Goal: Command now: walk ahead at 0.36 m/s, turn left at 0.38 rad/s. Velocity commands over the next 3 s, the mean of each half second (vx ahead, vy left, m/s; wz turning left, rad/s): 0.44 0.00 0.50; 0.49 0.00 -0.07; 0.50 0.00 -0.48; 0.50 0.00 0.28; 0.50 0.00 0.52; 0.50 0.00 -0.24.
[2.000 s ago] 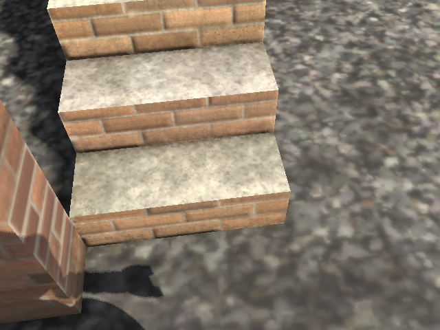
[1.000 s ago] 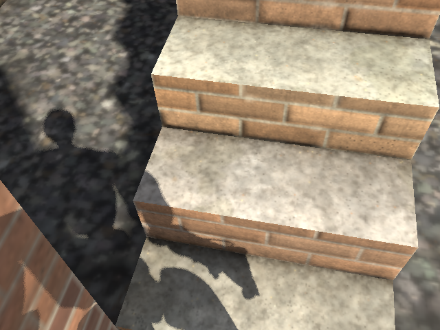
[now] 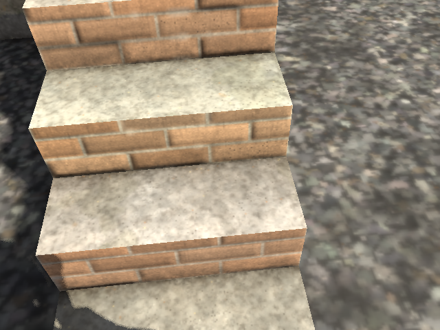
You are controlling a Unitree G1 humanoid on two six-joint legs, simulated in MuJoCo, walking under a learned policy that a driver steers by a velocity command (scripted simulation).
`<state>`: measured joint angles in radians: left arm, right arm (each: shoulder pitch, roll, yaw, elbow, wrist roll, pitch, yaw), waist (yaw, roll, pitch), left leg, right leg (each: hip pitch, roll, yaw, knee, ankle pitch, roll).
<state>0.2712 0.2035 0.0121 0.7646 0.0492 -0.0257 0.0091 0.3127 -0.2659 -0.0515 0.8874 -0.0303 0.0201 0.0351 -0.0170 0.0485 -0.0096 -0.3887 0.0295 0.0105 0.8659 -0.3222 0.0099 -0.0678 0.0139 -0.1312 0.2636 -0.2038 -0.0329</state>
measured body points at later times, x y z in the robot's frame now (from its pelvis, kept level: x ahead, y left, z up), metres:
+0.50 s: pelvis +0.09 +0.05 +0.00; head +0.12 +0.07 +0.44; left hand +0.16 +0.32 -0.12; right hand +0.25 -0.20 -0.12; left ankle +0.04 +0.10 -0.75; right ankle +0.15 -0.06 -0.69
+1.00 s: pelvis +0.14 +0.08 -0.01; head +0.16 +0.10 +0.44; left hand +0.15 +0.34 -0.15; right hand +0.34 -0.11 -0.11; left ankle +0.12 +0.17 -0.75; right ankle +0.16 -0.03 -0.73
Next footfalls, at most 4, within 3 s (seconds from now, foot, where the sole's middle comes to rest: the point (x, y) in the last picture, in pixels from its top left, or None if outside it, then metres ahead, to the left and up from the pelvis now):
0.18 left None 0.08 0.11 -0.78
0.60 right None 0.21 -0.01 -0.78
0.96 left None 0.16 0.18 -0.78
1.54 right None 0.28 -0.12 -0.78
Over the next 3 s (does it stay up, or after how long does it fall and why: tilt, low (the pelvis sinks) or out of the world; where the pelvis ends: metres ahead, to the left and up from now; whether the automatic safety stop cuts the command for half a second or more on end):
stays up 0.76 0.10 0.38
